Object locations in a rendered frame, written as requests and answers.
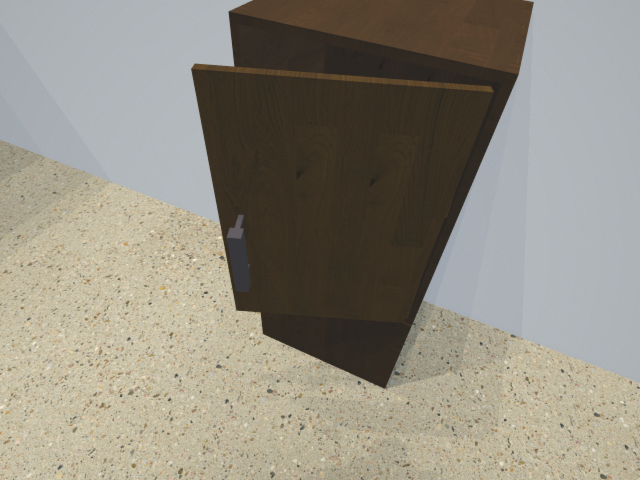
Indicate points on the cupboard door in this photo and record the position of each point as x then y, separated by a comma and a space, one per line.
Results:
344, 182

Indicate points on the handle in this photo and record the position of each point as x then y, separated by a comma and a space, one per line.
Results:
238, 256

